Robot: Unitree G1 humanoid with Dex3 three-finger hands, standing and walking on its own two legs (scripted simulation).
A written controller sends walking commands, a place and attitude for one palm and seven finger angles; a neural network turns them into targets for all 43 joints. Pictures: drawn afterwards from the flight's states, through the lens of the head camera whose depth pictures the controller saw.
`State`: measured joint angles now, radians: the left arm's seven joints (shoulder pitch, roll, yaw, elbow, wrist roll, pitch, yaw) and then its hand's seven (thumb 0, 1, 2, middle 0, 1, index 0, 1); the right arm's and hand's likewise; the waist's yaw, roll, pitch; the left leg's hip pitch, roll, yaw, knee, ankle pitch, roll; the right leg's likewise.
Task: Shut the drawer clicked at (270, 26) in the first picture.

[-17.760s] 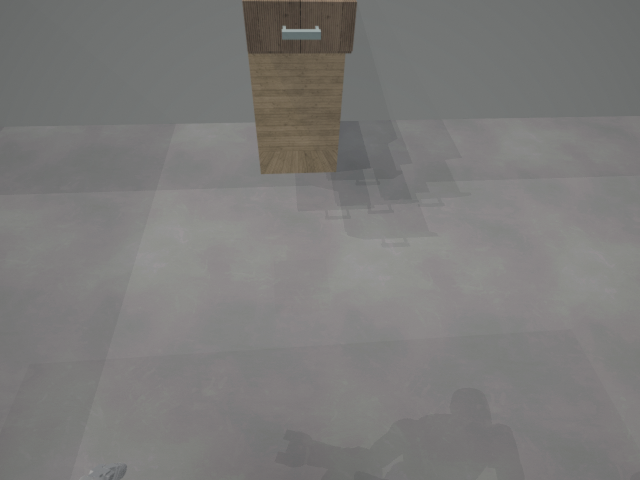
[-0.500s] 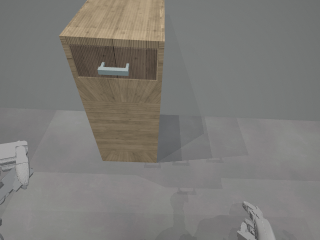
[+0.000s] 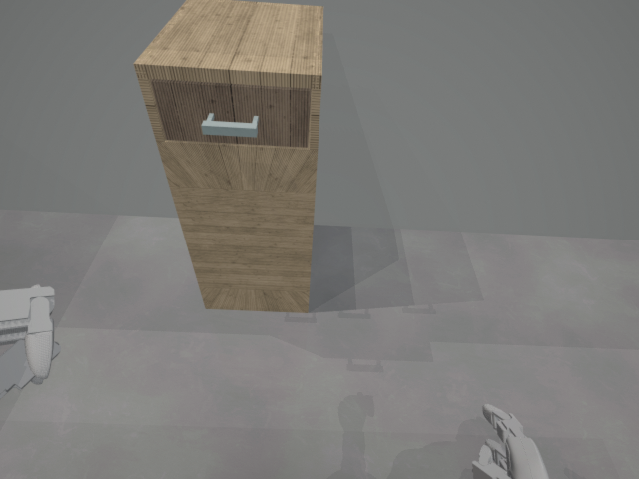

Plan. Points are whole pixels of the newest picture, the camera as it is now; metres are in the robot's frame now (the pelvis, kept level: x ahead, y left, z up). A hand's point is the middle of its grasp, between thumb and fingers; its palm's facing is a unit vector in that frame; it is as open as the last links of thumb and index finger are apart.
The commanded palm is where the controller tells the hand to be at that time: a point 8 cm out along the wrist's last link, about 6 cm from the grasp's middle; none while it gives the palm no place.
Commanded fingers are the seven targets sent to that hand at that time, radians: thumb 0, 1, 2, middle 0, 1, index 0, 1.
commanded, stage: stop stepping back and stand still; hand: left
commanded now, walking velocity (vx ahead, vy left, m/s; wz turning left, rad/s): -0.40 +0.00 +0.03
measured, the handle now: (231, 123) +0.79 +0.23 +0.03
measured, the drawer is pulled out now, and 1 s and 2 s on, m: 0.00 0.00 0.00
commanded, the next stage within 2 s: let the arm hang, fingers relaxed in 1.68 s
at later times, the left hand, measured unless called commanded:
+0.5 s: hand out of the picture +0.06 +0.25 +0.17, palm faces +0.43 -0.84 -0.33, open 3.3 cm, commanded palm +0.00 +0.29 +0.19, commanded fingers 0.00 0.90 0.90 -1.40 -1.60 -1.40 -1.60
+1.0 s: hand out of the picture +0.05 +0.24 +0.17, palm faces +0.40 -0.81 -0.42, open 3.3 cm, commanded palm -0.01 +0.28 +0.19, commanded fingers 0.00 0.90 0.90 -1.40 -1.60 -1.40 -1.60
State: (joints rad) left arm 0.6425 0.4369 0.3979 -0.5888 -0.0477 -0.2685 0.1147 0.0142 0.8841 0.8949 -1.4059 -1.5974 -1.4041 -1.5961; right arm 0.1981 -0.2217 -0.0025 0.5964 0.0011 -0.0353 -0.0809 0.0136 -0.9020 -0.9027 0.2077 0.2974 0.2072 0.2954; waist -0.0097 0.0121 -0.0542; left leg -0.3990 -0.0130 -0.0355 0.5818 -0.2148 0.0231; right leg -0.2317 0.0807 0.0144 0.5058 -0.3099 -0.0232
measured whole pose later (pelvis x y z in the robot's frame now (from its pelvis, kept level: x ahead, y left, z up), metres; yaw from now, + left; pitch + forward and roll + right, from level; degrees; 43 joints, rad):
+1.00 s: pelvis -0.14 +0.00 +0.00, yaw +1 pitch -2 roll +0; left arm 0.61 0.35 0.35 -0.56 -0.01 -0.23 0.15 0.02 0.89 0.90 -1.41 -1.60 -1.40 -1.60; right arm 0.24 -0.23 -0.01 0.64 -0.01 -0.12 -0.08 0.02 -0.90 -0.90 0.21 0.30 0.21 0.30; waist 0.00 -0.01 0.01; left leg -0.28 0.04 0.05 0.55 -0.23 0.00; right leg -0.27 -0.01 -0.12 0.55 -0.26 -0.04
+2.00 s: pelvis -0.14 +0.03 +0.00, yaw +1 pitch +0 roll +0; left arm 0.25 0.27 0.03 0.65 0.04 0.06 0.00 0.01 0.91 0.90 -1.23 -1.43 -1.23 -1.43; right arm 0.14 -0.28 0.01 0.83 -0.02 -0.01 0.02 0.01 -0.90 -0.90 0.21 0.30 0.21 0.30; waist -0.02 0.03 0.03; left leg -0.31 -0.01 0.08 0.56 -0.25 0.05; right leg -0.30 -0.06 -0.09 0.57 -0.26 0.01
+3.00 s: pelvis -0.12 +0.01 +0.01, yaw +0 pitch -2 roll +0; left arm 0.23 0.18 0.03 1.14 0.01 0.00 0.02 0.01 0.91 0.90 -0.20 -0.30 -0.20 -0.30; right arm 0.27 -0.17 -0.01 1.14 -0.02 0.00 -0.02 0.01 -0.91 -0.90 0.20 0.30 0.20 0.29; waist -0.01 0.01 0.06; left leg -0.18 0.02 0.07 0.40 -0.19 0.00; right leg -0.17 -0.01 -0.10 0.40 -0.20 -0.03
